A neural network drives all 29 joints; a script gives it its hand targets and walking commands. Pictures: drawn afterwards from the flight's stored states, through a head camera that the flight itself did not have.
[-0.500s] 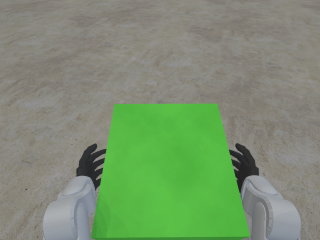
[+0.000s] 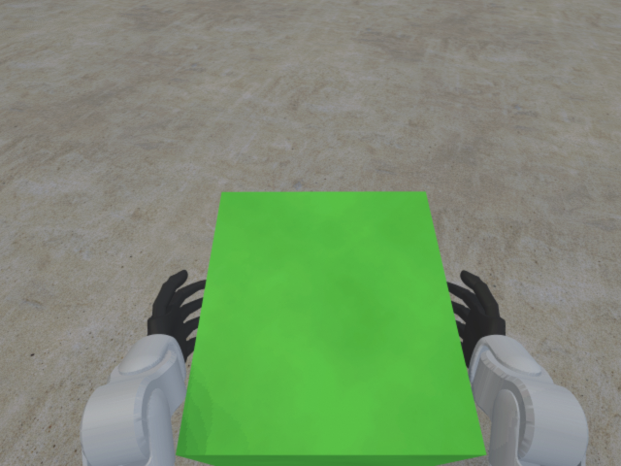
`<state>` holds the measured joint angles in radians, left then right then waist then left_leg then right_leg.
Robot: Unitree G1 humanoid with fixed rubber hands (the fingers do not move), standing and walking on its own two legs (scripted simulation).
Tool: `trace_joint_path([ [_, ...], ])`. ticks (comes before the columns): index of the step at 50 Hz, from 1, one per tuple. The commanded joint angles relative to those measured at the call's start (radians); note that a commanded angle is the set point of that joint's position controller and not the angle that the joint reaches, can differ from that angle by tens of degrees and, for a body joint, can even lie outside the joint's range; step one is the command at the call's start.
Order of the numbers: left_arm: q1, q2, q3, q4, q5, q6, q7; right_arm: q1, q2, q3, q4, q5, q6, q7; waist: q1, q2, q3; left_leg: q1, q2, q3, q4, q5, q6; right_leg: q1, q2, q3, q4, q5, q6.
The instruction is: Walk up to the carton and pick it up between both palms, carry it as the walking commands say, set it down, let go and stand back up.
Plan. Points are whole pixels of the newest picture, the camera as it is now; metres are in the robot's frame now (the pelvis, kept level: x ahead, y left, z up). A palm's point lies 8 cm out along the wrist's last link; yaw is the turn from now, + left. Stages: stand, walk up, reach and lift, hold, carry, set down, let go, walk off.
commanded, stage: carry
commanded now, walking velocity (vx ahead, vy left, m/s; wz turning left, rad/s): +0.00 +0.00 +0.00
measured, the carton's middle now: (323, 336) +0.27 +0.00 +0.04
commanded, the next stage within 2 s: none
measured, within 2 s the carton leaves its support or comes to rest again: neither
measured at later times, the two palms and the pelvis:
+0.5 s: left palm (194, 332) +0.24 +0.14 +0.09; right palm (493, 327) +0.25 -0.19 +0.09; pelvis +0.01 -0.03 +0.00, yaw +1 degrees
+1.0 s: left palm (168, 265) +0.34 +0.20 +0.10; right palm (432, 265) +0.34 -0.14 +0.09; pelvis +0.11 +0.02 +0.00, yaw +1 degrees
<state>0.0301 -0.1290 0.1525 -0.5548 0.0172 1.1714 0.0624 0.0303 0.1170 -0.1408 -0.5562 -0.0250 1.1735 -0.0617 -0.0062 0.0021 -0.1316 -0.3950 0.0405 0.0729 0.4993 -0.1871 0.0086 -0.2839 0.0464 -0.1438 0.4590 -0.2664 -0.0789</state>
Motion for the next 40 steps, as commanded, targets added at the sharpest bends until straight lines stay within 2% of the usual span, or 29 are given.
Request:
trace_joint_path([
  [1,-0.356,-0.648,-0.737,-0.070,-0.237,0.008,-0.073,-0.362,0.625,0.744,-0.087,0.256,0.007,0.087,0.004,0.004,-0.124,0.053,0.131,-0.067,-0.020,0.100,0.005,0.071,-0.187,0.119,-0.102,0.156,0.029],
  [5,-0.368,-0.653,-0.740,-0.083,-0.237,0.006,-0.076,-0.378,0.626,0.750,-0.098,0.262,0.005,0.089,0.003,-0.032,-0.112,0.049,0.087,-0.018,0.004,0.026,-0.011,0.094,-0.229,0.147,-0.132,0.290,0.026],
  [14,-0.356,-0.630,-0.732,-0.080,-0.235,0.010,-0.079,-0.381,0.629,0.739,-0.087,0.258,0.012,0.081,0.007,-0.053,-0.107,0.066,0.065,0.013,0.024,0.022,-0.016,0.128,-0.247,0.147,-0.110,0.458,0.042],
  [22,-0.365,-0.619,-0.724,-0.063,-0.236,0.003,-0.087,-0.383,0.636,0.725,-0.061,0.245,0.005,0.079,0.009,-0.050,-0.116,0.103,0.066,0.003,0.019,0.070,-0.003,0.128,-0.239,0.130,-0.075,0.495,0.043],
  [30,-0.381,-0.609,-0.704,-0.009,-0.220,-0.024,-0.096,-0.388,0.627,0.701,0.001,0.222,-0.023,0.086,0.010,-0.028,-0.126,0.135,0.078,-0.026,0.003,0.140,0.023,0.117,-0.215,0.107,-0.052,0.432,0.032],
  [31,-0.368,-0.522,-0.606,0.179,-0.145,-0.050,-0.104,-0.375,0.541,0.602,0.191,0.148,-0.048,0.095,0.011,-0.033,-0.134,0.143,0.069,-0.024,-0.010,0.091,0.028,0.114,-0.210,0.113,-0.077,0.326,0.029],
  [32,-0.425,-0.648,-0.732,-0.070,-0.242,-0.053,-0.105,-0.441,0.675,0.738,-0.058,0.251,-0.050,0.096,0.015,-0.042,-0.115,0.124,0.056,-0.015,-0.006,0.021,0.031,0.099,-0.210,0.118,-0.102,0.166,0.021],
  [33,-0.441,-0.679,-0.757,-0.113,-0.260,-0.042,-0.103,-0.454,0.708,0.762,-0.108,0.276,-0.041,0.093,0.020,-0.056,-0.099,0.109,0.030,0.008,0.018,-0.073,0.033,0.095,-0.214,0.141,-0.139,-0.035,0.008],
  [34,-0.427,-0.661,-0.748,-0.090,-0.247,-0.028,-0.096,-0.435,0.684,0.748,-0.089,0.269,-0.030,0.089,0.020,-0.069,-0.076,0.085,0.006,0.030,0.045,-0.161,0.032,0.088,-0.230,0.181,-0.190,-0.230,-0.011],
  [35,-0.404,-0.636,-0.739,-0.070,-0.234,-0.016,-0.089,-0.414,0.655,0.736,-0.071,0.259,-0.019,0.085,0.022,-0.077,-0.042,0.051,-0.009,0.050,0.070,-0.201,0.028,0.082,-0.262,0.232,-0.244,-0.355,-0.032],
  [36,-0.392,-0.614,-0.735,-0.066,-0.227,-0.006,-0.084,-0.400,0.633,0.730,-0.066,0.254,-0.008,0.082,0.022,-0.083,-0.007,0.019,-0.013,0.065,0.097,-0.205,0.024,0.083,-0.298,0.269,-0.283,-0.412,-0.052],
  [38,-0.378,-0.593,-0.726,-0.060,-0.218,0.010,-0.075,-0.397,0.608,0.724,-0.071,0.254,0.010,0.080,0.018,-0.079,0.043,-0.007,0.008,0.068,0.075,-0.196,0.026,0.083,-0.336,0.286,-0.308,-0.408,-0.082],
  [40,-0.388,-0.582,-0.729,-0.070,-0.220,0.022,-0.071,-0.390,0.597,0.718,-0.065,0.255,0.019,0.079,0.012,-0.054,0.049,0.031,0.009,0.084,-0.013,-0.199,0.032,0.093,-0.309,0.226,-0.257,-0.328,-0.075],
])
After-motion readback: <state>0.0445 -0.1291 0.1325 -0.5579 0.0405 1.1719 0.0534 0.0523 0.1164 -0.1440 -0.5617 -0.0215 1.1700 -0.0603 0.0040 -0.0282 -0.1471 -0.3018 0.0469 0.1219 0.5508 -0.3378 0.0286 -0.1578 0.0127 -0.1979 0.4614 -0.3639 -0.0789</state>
